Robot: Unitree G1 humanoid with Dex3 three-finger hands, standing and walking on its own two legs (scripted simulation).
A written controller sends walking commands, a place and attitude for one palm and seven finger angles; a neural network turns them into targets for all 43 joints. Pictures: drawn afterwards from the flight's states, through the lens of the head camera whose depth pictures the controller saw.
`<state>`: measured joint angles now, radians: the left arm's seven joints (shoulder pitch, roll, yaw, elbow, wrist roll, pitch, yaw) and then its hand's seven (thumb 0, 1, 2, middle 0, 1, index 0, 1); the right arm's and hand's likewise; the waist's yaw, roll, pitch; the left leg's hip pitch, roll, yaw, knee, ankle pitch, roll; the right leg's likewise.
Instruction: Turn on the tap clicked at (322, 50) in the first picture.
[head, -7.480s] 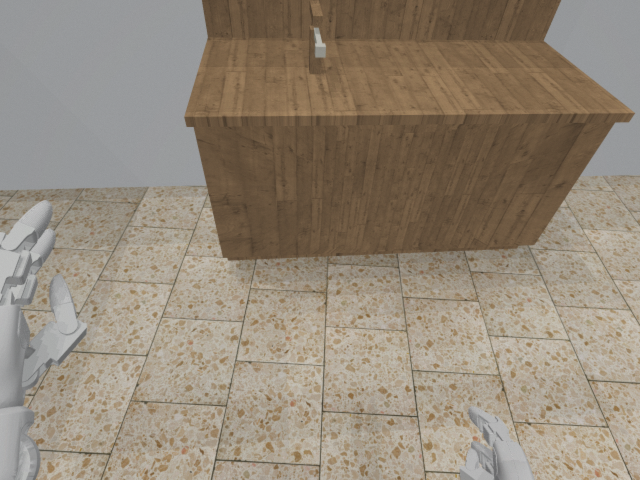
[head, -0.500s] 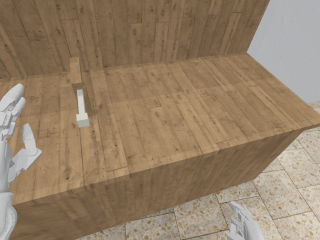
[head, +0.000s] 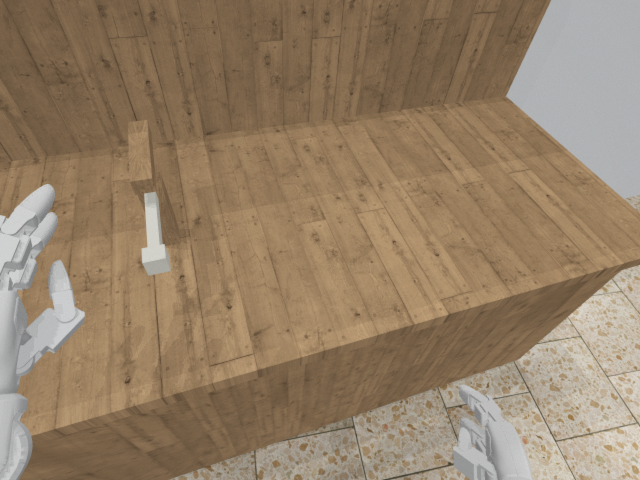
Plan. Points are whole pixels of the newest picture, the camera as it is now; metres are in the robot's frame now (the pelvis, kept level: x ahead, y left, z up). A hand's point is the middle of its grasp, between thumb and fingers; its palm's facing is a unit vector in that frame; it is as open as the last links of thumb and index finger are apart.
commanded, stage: come to a stop and stand still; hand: left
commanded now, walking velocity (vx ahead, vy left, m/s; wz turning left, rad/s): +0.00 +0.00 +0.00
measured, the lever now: (156, 259) +0.35 +0.25 +0.06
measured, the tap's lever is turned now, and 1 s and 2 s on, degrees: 0 0 0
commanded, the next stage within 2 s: look again from close up in 0.56 s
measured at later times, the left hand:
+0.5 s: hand (105, 332) +0.21 +0.22 +0.15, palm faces +0.38 -0.86 -0.34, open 7.4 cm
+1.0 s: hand (86, 336) +0.20 +0.23 +0.15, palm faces +0.37 -0.86 -0.35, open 7.4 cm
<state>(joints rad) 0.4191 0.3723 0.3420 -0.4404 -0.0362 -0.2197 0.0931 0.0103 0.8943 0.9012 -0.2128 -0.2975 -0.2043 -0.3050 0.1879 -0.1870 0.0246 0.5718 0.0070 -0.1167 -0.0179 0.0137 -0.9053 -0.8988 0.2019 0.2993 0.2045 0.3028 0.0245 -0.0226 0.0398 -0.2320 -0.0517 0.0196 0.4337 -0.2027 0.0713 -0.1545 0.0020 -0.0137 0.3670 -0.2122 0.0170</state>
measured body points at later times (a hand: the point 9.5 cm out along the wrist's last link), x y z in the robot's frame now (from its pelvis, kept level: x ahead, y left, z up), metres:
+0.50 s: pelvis -0.01 -0.03 +0.00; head +0.01 -0.01 +0.45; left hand +0.18 +0.26 +0.17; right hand +0.18 -0.25 -0.07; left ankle +0.02 +0.06 -0.74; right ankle -0.01 -0.13 -0.74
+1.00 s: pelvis -0.01 -0.01 +0.00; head +0.00 +0.00 +0.45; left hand +0.18 +0.28 +0.17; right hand +0.17 -0.23 -0.07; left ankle +0.02 +0.06 -0.74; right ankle -0.01 -0.13 -0.74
